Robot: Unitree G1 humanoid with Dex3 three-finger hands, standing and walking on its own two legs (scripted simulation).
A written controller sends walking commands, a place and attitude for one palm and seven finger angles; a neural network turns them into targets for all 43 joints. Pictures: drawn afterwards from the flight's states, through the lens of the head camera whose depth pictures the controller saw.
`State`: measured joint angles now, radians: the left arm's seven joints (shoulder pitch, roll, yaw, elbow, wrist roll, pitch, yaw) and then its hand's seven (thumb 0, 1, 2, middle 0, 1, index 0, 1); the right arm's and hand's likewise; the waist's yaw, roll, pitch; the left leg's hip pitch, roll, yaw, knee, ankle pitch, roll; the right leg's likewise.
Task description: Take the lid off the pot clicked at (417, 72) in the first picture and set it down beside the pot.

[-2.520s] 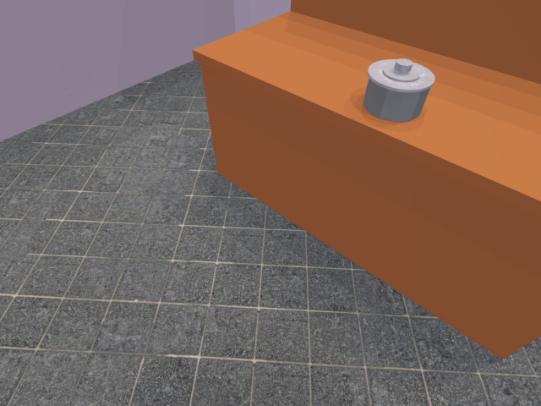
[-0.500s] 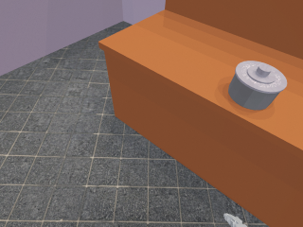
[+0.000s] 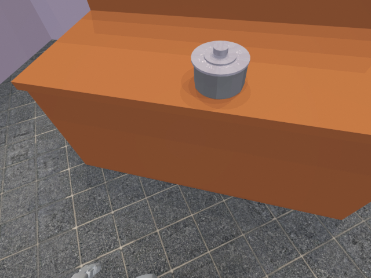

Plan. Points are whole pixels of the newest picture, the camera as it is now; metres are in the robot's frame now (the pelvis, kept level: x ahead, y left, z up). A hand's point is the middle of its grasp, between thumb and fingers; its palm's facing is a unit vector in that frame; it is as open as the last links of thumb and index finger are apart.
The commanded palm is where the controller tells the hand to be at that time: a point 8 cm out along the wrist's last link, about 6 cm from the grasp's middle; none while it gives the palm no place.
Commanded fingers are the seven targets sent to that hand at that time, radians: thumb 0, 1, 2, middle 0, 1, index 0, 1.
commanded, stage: turn to face it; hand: left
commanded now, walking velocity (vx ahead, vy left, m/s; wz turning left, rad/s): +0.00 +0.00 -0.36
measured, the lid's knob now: (220, 49) +0.75 -0.09 +0.07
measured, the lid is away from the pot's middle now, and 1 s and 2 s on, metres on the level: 0.00 0.00 0.00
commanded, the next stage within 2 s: take the last steps up to it in 0.30 s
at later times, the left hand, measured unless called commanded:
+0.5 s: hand out of the picture +0.11 +0.21 -0.16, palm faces -0.13 -0.98 -0.18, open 7.4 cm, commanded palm none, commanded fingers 0.00 0.90 0.90 -0.20 -0.30 -0.20 -0.30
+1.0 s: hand (154, 266) +0.17 +0.10 -0.14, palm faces -0.16 -0.96 -0.23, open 7.2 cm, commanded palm none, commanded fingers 0.00 0.90 0.90 -0.20 -0.30 -0.20 -0.30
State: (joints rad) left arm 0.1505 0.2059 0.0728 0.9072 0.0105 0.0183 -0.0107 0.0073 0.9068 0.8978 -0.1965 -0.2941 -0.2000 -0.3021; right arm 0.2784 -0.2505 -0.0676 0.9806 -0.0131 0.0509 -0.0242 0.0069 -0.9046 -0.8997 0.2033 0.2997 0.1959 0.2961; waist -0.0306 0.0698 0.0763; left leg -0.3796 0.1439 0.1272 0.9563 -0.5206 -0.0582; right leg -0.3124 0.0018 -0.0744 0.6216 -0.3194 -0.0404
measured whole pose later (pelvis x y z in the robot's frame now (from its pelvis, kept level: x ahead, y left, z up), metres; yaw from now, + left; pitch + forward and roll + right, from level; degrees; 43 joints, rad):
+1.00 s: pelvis +0.10 -0.08 +0.02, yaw -13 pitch +1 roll +1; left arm 0.30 0.15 0.06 1.04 0.01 -0.06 0.01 0.00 0.93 0.90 -0.20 -0.29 -0.20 -0.30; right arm 0.36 -0.18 -0.05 1.10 -0.03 0.00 0.00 0.01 -0.91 -0.90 0.20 0.30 0.19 0.30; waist -0.02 0.03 -0.01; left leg -0.49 0.09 0.07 1.08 -0.33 0.00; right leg -0.13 0.01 -0.13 0.38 -0.27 -0.07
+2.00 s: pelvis +0.23 -0.14 -0.01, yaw -13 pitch -2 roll +1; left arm 0.27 0.18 0.00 0.97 0.02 0.02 0.03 0.01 0.90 0.90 -0.20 -0.29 -0.20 -0.30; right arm 0.30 -0.19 -0.04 0.97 -0.02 0.03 0.00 0.01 -0.91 -0.90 0.20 0.30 0.19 0.30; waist -0.04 0.02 0.00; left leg -0.36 0.02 0.05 0.66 -0.28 0.00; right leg -0.26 -0.02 0.00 0.70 -0.41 0.01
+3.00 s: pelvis +0.27 -0.17 +0.01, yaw -12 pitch +0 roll +0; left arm 0.32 0.15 -0.01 1.08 0.01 -0.03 0.04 0.01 0.91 0.90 -0.20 -0.29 -0.20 -0.30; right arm 0.26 -0.15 0.01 1.12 0.00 -0.02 -0.03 0.01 -0.93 -0.90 0.20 0.30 0.19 0.30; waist 0.00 -0.02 0.03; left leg -0.23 0.04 0.02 0.46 -0.24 -0.03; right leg -0.10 0.01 -0.03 0.44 -0.34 -0.02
